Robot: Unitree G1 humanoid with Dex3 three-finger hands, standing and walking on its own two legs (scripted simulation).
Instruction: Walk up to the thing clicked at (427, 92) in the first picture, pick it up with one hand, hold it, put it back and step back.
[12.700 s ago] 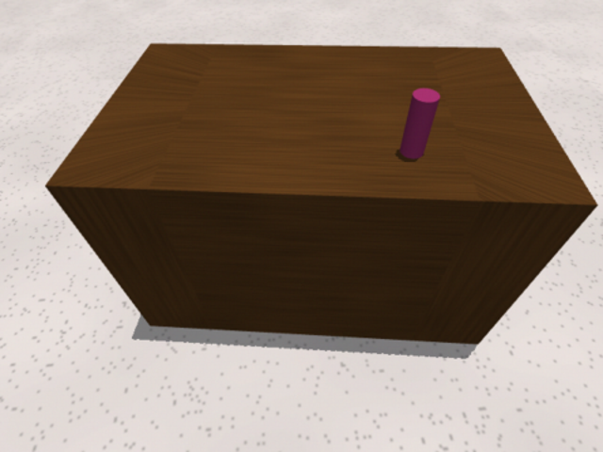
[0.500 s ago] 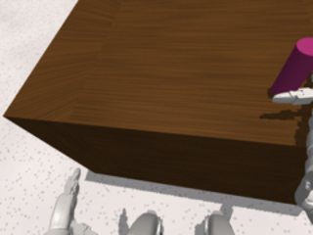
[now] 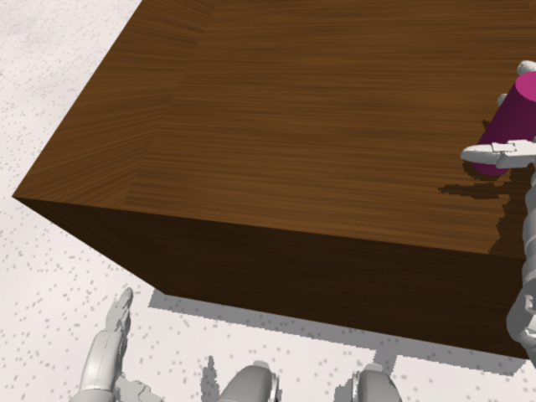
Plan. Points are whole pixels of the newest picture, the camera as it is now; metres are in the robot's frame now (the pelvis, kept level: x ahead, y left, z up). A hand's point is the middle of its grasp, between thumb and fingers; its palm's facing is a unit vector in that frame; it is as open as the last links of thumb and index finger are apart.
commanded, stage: close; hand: right
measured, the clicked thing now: (511, 129) +0.50 -0.25 +0.07
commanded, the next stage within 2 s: settle in 0.38 s
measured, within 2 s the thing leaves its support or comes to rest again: leaves its support in 0.62 s
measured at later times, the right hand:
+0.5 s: hand (514, 134) +0.49 -0.25 +0.07, palm faces +0.25 +0.97 +0.02, open 7.5 cm
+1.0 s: hand out of the picture +0.49 -0.26 +0.12, palm faces +0.25 +0.97 +0.01, open 7.8 cm
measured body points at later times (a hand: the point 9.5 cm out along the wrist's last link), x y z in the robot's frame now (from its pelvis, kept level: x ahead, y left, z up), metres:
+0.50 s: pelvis +0.00 +0.00 +0.00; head +0.10 -0.04 +0.44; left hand +0.15 +0.27 +0.00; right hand +0.47 -0.30 +0.07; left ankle +0.00 +0.15 -0.66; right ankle +0.03 -0.13 -0.66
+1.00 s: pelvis +0.00 +0.00 +0.02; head +0.09 -0.04 +0.46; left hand +0.15 +0.26 +0.00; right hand +0.47 -0.31 +0.12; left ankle +0.00 +0.15 -0.66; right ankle +0.03 -0.13 -0.66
